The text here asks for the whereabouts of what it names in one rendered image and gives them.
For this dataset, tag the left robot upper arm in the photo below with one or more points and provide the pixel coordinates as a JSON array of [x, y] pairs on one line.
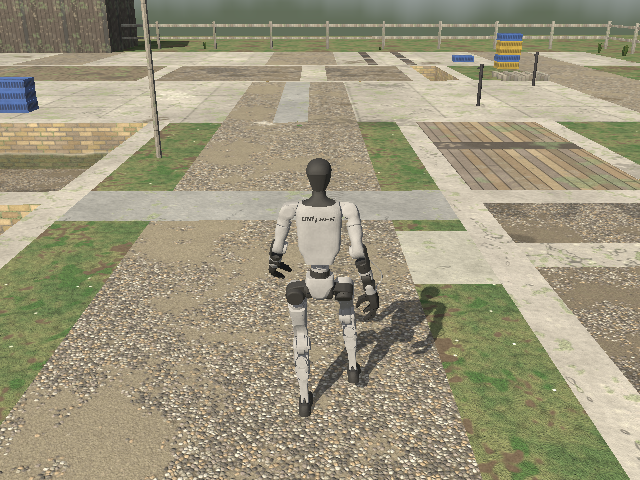
[[287, 212]]

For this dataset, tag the right robot hand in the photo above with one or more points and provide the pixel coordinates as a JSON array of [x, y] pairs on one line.
[[372, 307]]

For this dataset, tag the robot right thigh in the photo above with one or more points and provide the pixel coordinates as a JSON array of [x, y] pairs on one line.
[[343, 290]]

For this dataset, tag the left robot hand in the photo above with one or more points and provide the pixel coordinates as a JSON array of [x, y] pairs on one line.
[[278, 274]]

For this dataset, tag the robot left forearm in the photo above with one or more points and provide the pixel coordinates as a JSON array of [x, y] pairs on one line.
[[274, 258]]

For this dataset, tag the robot right forearm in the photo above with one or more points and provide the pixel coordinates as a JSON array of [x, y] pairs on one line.
[[365, 273]]

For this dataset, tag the right robot shin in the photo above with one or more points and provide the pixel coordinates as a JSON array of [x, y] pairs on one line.
[[350, 340]]

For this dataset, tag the right robot upper arm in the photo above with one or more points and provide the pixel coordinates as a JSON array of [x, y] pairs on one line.
[[351, 212]]

